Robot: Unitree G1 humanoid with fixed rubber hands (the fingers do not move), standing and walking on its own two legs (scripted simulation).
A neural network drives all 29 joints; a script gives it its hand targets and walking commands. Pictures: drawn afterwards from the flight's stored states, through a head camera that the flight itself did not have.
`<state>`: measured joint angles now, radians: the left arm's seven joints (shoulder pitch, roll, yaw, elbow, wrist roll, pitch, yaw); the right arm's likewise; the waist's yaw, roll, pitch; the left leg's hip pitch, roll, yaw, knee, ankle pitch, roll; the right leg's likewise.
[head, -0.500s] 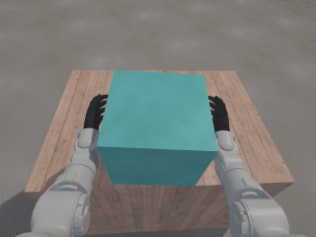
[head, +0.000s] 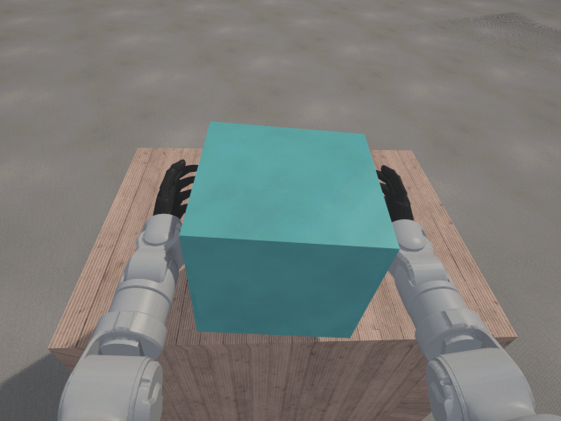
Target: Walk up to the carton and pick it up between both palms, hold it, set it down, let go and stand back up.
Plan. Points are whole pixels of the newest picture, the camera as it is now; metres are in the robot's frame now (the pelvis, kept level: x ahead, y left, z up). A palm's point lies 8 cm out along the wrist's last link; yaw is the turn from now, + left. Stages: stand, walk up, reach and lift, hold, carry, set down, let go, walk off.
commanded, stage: reach and lift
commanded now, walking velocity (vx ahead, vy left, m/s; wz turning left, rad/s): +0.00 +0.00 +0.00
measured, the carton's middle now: (281, 232) +0.39 +0.00 +0.07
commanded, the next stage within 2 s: hold in 1.94 s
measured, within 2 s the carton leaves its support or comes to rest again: neither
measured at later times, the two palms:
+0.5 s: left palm (142, 204) +0.36 +0.19 +0.16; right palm (391, 193) +0.37 -0.15 +0.17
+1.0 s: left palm (132, 193) +0.35 +0.19 +0.19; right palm (392, 172) +0.38 -0.15 +0.20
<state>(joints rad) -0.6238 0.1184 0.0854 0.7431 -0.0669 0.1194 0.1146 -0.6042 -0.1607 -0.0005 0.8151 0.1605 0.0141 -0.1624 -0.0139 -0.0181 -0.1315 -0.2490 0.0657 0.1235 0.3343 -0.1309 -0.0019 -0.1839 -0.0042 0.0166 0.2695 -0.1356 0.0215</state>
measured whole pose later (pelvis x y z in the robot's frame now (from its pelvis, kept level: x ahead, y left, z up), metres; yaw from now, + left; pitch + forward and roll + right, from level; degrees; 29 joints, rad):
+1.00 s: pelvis -0.01 +0.00 +0.00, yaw +0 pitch -1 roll -1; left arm -0.64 0.09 0.23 0.37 0.08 0.58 0.09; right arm -0.80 -0.16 -0.06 0.76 0.17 0.32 -0.10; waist -0.01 -0.03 -0.13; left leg -0.19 0.07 0.12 0.35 -0.13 0.00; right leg -0.12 0.00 0.02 0.27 -0.13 0.02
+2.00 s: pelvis -0.02 +0.00 +0.00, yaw +0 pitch -3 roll -1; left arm -0.67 0.09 0.25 0.30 0.11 0.72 0.06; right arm -0.87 -0.17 -0.06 0.74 0.19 0.44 -0.11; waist -0.03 -0.03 -0.16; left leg -0.16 0.07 0.12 0.34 -0.13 0.00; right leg -0.09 0.00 0.02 0.27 -0.13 0.02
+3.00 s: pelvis -0.02 +0.00 +0.00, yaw +0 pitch -3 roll -1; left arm -0.69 0.10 0.26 0.29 0.11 0.76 0.04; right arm -0.90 -0.18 -0.07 0.73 0.20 0.50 -0.13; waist -0.03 -0.02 -0.16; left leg -0.16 0.07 0.12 0.34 -0.13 0.00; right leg -0.09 0.00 0.02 0.27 -0.13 0.02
